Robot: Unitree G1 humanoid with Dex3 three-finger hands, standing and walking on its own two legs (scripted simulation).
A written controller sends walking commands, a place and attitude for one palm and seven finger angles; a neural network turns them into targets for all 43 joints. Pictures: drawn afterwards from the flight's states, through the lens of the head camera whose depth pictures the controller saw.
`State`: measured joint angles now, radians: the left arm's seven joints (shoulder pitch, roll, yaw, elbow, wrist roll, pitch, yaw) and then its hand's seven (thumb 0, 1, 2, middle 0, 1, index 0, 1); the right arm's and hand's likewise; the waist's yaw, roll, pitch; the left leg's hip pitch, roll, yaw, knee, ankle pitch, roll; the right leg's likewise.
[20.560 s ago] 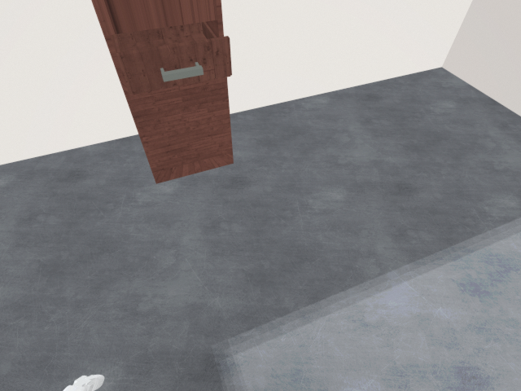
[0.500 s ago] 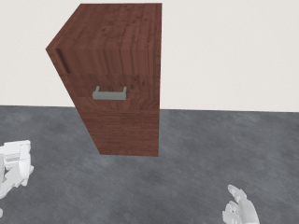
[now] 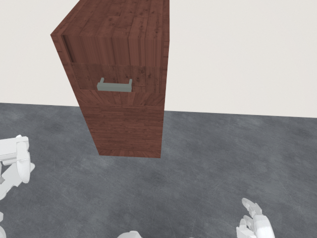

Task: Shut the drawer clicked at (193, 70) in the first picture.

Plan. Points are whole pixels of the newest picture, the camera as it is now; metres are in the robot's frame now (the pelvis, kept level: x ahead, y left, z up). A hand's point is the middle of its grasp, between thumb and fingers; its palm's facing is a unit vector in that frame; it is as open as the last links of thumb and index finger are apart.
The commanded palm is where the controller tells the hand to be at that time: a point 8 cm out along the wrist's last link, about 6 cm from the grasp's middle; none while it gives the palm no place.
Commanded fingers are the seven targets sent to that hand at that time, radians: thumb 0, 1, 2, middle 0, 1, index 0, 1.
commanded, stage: step back with the hand held close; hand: left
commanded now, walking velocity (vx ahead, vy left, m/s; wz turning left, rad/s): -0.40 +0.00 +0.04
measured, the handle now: (115, 83) +0.70 +0.23 -0.06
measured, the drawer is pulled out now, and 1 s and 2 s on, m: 0.00 0.00 0.00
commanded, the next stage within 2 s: stop stepping back and stand still in 0.54 s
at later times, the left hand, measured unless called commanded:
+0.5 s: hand out of the picture +0.12 +0.24 +0.19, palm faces +0.36 -0.82 -0.45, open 3.2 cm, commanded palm +0.06 +0.28 +0.19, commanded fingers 0.00 0.90 0.90 -1.40 -1.60 -1.40 -1.60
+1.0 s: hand out of the picture +0.07 +0.28 +0.19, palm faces +0.30 -0.88 -0.38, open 3.3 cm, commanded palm +0.00 +0.32 +0.19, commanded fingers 0.00 0.90 0.90 -1.40 -1.60 -1.40 -1.60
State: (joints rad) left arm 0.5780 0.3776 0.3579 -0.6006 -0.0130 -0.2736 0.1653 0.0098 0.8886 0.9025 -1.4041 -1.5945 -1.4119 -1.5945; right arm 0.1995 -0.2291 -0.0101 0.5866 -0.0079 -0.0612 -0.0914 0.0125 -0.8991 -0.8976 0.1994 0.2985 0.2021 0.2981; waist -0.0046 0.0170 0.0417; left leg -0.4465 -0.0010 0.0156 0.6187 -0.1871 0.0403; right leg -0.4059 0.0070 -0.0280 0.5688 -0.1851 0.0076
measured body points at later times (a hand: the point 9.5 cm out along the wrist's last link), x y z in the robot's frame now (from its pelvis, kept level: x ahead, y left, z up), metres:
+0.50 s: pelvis -0.06 +0.00 +0.00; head -0.07 +0.01 +0.45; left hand +0.09 +0.28 +0.21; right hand +0.12 -0.25 -0.07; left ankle +0.10 +0.09 -0.72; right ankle -0.10 -0.13 -0.72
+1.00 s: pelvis -0.15 +0.05 +0.02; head -0.14 +0.10 +0.47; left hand +0.05 +0.33 +0.21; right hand -0.02 -0.17 -0.05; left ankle -0.03 +0.11 -0.72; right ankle -0.17 -0.07 -0.67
